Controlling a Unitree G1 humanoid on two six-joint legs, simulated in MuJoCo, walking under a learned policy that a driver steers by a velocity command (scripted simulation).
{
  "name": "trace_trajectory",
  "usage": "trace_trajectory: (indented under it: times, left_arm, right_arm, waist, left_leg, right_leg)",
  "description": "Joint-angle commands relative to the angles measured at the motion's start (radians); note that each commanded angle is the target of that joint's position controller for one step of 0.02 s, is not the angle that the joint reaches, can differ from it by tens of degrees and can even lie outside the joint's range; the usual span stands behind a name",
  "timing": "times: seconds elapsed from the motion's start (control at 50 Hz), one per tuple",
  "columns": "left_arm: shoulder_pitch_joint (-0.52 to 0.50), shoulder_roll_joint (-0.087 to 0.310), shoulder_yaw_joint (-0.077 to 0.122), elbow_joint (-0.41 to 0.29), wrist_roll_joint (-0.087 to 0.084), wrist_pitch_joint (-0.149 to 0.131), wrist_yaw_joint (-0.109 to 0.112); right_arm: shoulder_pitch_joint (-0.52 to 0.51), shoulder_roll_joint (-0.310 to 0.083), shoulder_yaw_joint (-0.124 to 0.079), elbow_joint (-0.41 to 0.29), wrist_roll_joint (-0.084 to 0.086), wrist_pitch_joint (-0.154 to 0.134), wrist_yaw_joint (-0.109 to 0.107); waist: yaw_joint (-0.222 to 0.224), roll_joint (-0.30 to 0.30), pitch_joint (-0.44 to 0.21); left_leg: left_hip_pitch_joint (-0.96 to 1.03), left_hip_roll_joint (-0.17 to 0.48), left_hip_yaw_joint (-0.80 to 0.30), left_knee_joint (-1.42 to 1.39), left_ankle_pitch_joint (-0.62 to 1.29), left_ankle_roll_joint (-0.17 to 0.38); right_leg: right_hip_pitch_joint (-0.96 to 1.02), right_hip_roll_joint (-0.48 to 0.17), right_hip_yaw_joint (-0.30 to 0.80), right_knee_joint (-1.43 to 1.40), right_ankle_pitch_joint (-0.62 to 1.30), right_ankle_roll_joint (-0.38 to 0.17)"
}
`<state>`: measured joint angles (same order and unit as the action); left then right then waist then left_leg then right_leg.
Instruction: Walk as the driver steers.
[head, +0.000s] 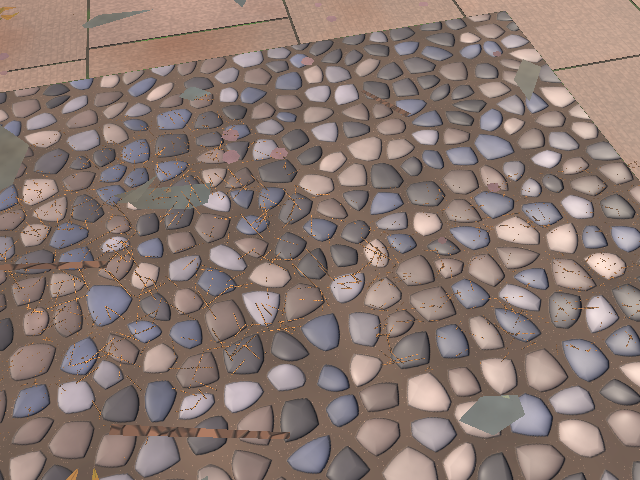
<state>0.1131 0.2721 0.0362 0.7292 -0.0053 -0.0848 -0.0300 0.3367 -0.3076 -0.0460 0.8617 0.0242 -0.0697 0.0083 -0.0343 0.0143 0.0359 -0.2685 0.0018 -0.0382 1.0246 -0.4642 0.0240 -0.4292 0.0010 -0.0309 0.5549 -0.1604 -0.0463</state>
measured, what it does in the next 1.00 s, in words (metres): walks ahead, turning left: left foot, then right foot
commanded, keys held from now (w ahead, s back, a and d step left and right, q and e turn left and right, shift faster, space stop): w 0.10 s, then w+q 0.90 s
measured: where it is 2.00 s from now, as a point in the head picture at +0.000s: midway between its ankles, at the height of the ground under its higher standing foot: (173, 276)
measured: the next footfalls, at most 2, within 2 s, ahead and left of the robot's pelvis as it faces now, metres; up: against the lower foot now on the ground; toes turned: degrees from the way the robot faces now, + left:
left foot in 0.46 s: +0.42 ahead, +0.15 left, +0.00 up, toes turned +11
right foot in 0.94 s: +0.74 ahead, +0.04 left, +0.00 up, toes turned +29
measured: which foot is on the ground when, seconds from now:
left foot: up 0.00-0.44, down 0.46-0.96, up 0.98-1.00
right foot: down 0.00-0.46, up 0.48-0.92, down 0.94-1.00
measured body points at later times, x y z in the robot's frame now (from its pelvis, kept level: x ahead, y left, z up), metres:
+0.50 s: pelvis +0.28 +0.04 -0.01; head +0.32 +0.06 +0.44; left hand +0.26 +0.33 -0.14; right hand +0.52 -0.17 -0.10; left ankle +0.38 +0.14 -0.73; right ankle +0.10 -0.10 -0.70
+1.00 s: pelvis +0.57 +0.08 -0.01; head +0.60 +0.09 +0.44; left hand +0.66 +0.40 -0.07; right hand +0.74 -0.16 -0.12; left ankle +0.38 +0.14 -0.69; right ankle +0.71 +0.02 -0.73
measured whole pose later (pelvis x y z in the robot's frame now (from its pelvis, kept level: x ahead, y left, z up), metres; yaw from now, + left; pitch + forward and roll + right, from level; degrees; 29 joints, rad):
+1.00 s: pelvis +0.57 +0.08 -0.01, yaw +27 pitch +2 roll -1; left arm 0.06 0.27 0.04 0.68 0.01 -0.13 -0.02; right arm 0.37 -0.31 -0.07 0.74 0.03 -0.02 -0.02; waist -0.06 0.02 0.01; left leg -0.19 -0.10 -0.21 0.85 -0.52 0.05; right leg -0.46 0.04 0.02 0.53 -0.12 -0.01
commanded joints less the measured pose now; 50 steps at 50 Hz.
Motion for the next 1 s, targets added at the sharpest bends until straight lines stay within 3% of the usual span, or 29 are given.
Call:
trace_trajectory:
  times: [0.02, 0.06, 0.12, 0.24, 0.3, 0.36, 0.38, 0.42, 0.44, 0.46, 0.48, 0.5, 0.52, 0.54, 0.56, 0.58, 0.6, 0.66, 0.72, 0.78, 0.82, 0.88, 0.92, 0.94, 0.96, 0.98, 1.0]
  left_arm:
    - [0.157, 0.133, 0.038, -0.006, 0.003, 0.002, 0.004]
    - [0.108, 0.107, 0.030, -0.008, 0.014, -0.007, 0.002]
    - [0.121, 0.133, 0.040, 0.018, 0.010, -0.025, 0.006]
    - [0.177, 0.160, 0.046, 0.068, 0.013, -0.024, 0.027]
    - [0.222, 0.168, 0.050, 0.101, 0.006, -0.014, 0.032]
    - [0.238, 0.173, 0.055, 0.122, -0.001, 0.008, 0.036]
    - [0.232, 0.179, 0.057, 0.123, -0.004, 0.017, 0.040]
    - [0.208, 0.209, 0.066, 0.112, -0.005, 0.032, 0.051]
    - [0.199, 0.217, 0.069, 0.106, -0.003, 0.043, 0.059]
    - [0.190, 0.211, 0.065, 0.096, -0.003, 0.050, 0.067]
    - [0.214, 0.168, 0.045, 0.067, 0.021, 0.039, 0.070]
    - [0.310, 0.037, 0.003, 0.033, 0.036, 0.004, 0.045]
    - [0.193, 0.139, 0.023, 0.029, -0.001, -0.033, 0.027]
    - [0.106, 0.168, 0.031, -0.006, -0.031, -0.055, 0.019]
    - [0.082, 0.154, 0.027, -0.011, -0.020, -0.064, 0.025]
    - [0.077, 0.157, 0.035, -0.008, 0.004, -0.062, 0.031]
    - [0.095, 0.158, 0.040, -0.010, 0.012, -0.051, 0.031]
    - [0.109, 0.122, 0.037, -0.022, 0.023, -0.020, 0.035]
    - [-0.005, 0.091, 0.025, -0.061, 0.025, -0.015, 0.038]
    - [-0.109, 0.072, 0.017, -0.089, 0.014, -0.024, 0.027]
    - [-0.151, 0.088, 0.021, -0.107, 0.003, -0.031, 0.019]
    - [-0.146, 0.128, 0.037, -0.114, -0.001, -0.043, 0.008]
    - [-0.055, 0.150, 0.052, -0.094, -0.002, -0.052, 0.010]
    - [0.047, 0.179, 0.068, -0.075, 0.009, -0.057, 0.017]
    - [0.198, 0.234, 0.082, -0.064, 0.022, -0.057, 0.026]
    - [0.263, 0.290, 0.097, -0.026, 0.026, -0.041, 0.019]
    - [0.232, 0.190, 0.076, -0.048, 0.003, -0.036, 0.015]
  right_arm:
    - [-0.086, -0.116, -0.022, -0.112, 0.000, -0.038, 0.001]
    - [-0.056, -0.089, -0.024, -0.100, -0.011, -0.017, -0.001]
    - [-0.065, -0.056, -0.018, -0.101, -0.015, 0.006, -0.007]
    - [-0.233, -0.025, -0.007, -0.145, -0.005, 0.000, 0.010]
    - [-0.311, -0.017, -0.002, -0.182, -0.003, -0.002, 0.025]
    - [-0.359, -0.019, -0.002, -0.220, -0.003, -0.002, 0.046]
    - [-0.361, -0.024, -0.004, -0.230, -0.004, -0.002, 0.053]
    - [-0.306, -0.055, -0.020, -0.236, -0.008, 0.001, 0.060]
    - [-0.211, -0.086, -0.039, -0.219, -0.008, 0.005, 0.058]
    - [-0.054, -0.136, -0.070, -0.181, -0.004, 0.008, 0.048]
    - [0.099, -0.228, -0.099, -0.156, -0.003, 0.018, 0.026]
    - [0.068, -0.276, -0.099, -0.167, 0.003, 0.011, 0.028]
    - [0.090, -0.182, -0.076, -0.177, 0.001, 0.008, 0.027]
    - [0.048, -0.151, -0.067, -0.178, -0.007, 0.003, 0.023]
    - [-0.012, -0.141, -0.063, -0.190, -0.007, 0.000, 0.022]
    - [-0.068, -0.117, -0.056, -0.206, -0.011, 0.001, 0.020]
    - [-0.096, -0.101, -0.049, -0.222, -0.023, 0.001, 0.016]
    - [-0.100, -0.114, -0.054, -0.225, -0.015, -0.002, 0.003]
    - [-0.060, -0.144, -0.064, -0.210, -0.008, 0.003, -0.015]
    - [-0.012, -0.150, -0.066, -0.192, -0.003, 0.014, -0.024]
    - [0.020, -0.150, -0.067, -0.177, 0.002, 0.020, -0.025]
    - [0.029, -0.139, -0.067, -0.171, 0.003, 0.029, -0.031]
    - [0.004, -0.130, -0.066, -0.178, -0.001, 0.036, -0.031]
    - [-0.002, -0.094, -0.053, -0.187, -0.006, 0.034, -0.027]
    - [0.011, -0.036, -0.030, -0.206, -0.023, 0.031, -0.024]
    - [0.152, 0.005, -0.016, -0.233, 0.010, 0.023, -0.023]
    - [0.136, -0.104, -0.034, -0.202, 0.017, 0.024, -0.027]
  waist:
    - [0.090, -0.082, -0.098]
    - [0.037, -0.114, -0.065]
    - [0.019, -0.091, -0.044]
    - [0.083, -0.070, 0.011]
    - [0.116, -0.055, 0.042]
    - [0.120, -0.052, 0.055]
    - [0.112, -0.058, 0.050]
    - [0.068, -0.092, -0.010]
    - [0.014, -0.102, -0.072]
    - [-0.068, -0.075, -0.156]
    - [-0.112, 0.067, -0.271]
    - [0.001, 0.262, -0.373]
    - [-0.080, 0.139, -0.379]
    - [-0.079, 0.093, -0.238]
    - [-0.038, -0.006, -0.161]
    - [-0.003, -0.026, -0.108]
    - [0.030, 0.003, -0.098]
    - [0.056, 0.023, -0.071]
    - [0.021, 0.031, -0.037]
    - [-0.027, 0.055, -0.035]
    - [-0.041, 0.065, -0.032]
    - [-0.022, 0.087, -0.037]
    - [0.033, 0.112, -0.060]
    - [0.084, 0.094, -0.135]
    - [0.138, -0.022, -0.283]
    - [0.068, -0.378, -0.381]
    - [0.091, -0.249, -0.298]
  left_leg:
    - [-0.485, 0.100, -0.027, 0.178, 0.102, 0.013]
    - [-0.373, 0.136, -0.031, 0.106, 0.190, -0.001]
    - [-0.383, 0.141, -0.022, 0.023, 0.277, -0.030]
    - [-0.388, 0.103, -0.006, -0.307, 0.566, -0.026]
    - [-0.414, 0.086, 0.004, -0.396, 0.582, -0.008]
    - [-0.454, 0.073, 0.024, -0.442, 0.495, 0.023]
    - [-0.444, 0.062, 0.043, -0.450, 0.447, 0.036]
    - [-0.328, 0.003, 0.108, -0.442, 0.341, 0.070]
    - [-0.200, -0.036, 0.135, -0.447, 0.314, 0.093]
    - [0.033, -0.069, 0.127, -0.499, 0.362, 0.130]
    - [0.356, 0.109, -0.151, -0.496, 0.392, 0.203]
    - [0.661, 0.319, -0.707, -0.619, 0.189, 0.387]
    - [0.670, 0.314, -0.732, -0.704, 0.119, 0.356]
    - [0.556, 0.284, -0.584, -0.720, 0.198, 0.315]
    - [0.409, 0.243, -0.478, -0.729, 0.306, 0.290]
    - [0.284, 0.209, -0.401, -0.747, 0.412, 0.277]
    - [0.205, 0.186, -0.366, -0.771, 0.479, 0.276]
    - [0.079, 0.152, -0.286, -0.810, 0.580, 0.287]
    - [0.018, 0.097, -0.216, -0.809, 0.566, 0.245]
    - [-0.007, 0.068, -0.209, -0.786, 0.470, 0.199]
    - [0.028, 0.089, -0.258, -0.757, 0.422, 0.190]
    - [0.130, 0.129, -0.354, -0.666, 0.393, 0.172]
    - [0.140, 0.120, -0.382, -0.583, 0.445, 0.148]
    - [0.102, 0.067, -0.345, -0.452, 0.477, 0.118]
    - [-0.026, -0.003, -0.255, -0.173, 0.309, 0.079]
    - [-0.381, -0.121, -0.144, 0.125, -0.140, 0.020]
    - [-0.492, -0.033, -0.170, 0.249, -0.107, 0.006]
  right_leg:
    - [0.450, -0.282, 0.423, -0.305, -0.091, -0.188]
    - [0.308, -0.233, 0.325, -0.367, 0.026, -0.176]
    - [0.269, -0.222, 0.218, -0.418, 0.162, -0.194]
    - [0.317, -0.197, 0.029, -0.460, 0.197, -0.138]
    - [0.410, -0.231, -0.012, -0.451, 0.209, -0.130]
    - [0.529, -0.269, -0.039, -0.393, 0.299, -0.112]
    - [0.557, -0.276, -0.051, -0.356, 0.386, -0.103]
    - [0.583, -0.273, -0.085, -0.219, 0.732, -0.078]
    - [0.570, -0.259, -0.108, -0.078, 0.874, -0.061]
    - [0.472, -0.218, -0.139, 0.137, 0.862, -0.028]
    - [0.204, -0.163, -0.147, 0.462, 0.495, 0.011]
    - [-0.222, 0.058, -0.011, 0.757, -0.408, 0.062]
    - [-0.332, 0.014, 0.144, 0.825, -0.404, 0.041]
    - [-0.385, -0.027, 0.130, 0.796, -0.307, 0.022]
    - [-0.348, -0.069, 0.122, 0.715, -0.228, 0.020]
    - [-0.292, -0.094, 0.117, 0.635, -0.185, 0.032]
    - [-0.227, -0.111, 0.125, 0.602, -0.157, 0.043]
    - [-0.186, -0.109, 0.097, 0.483, -0.111, 0.095]
    - [-0.174, -0.078, 0.081, 0.256, 0.081, 0.124]
    - [-0.084, -0.024, 0.071, 0.053, 0.251, 0.124]
    - [-0.064, -0.009, 0.089, -0.006, 0.265, 0.115]
    - [-0.046, -0.006, 0.125, -0.070, 0.172, 0.083]
    - [0.075, -0.001, 0.103, -0.111, 0.111, 0.043]
    - [0.252, -0.039, 0.120, -0.123, 0.111, 0.004]
    - [0.518, -0.212, 0.287, -0.102, 0.056, -0.058]
    - [0.795, -0.412, 0.754, -0.201, -0.184, -0.210]
    - [0.745, -0.413, 0.796, -0.244, -0.382, -0.185]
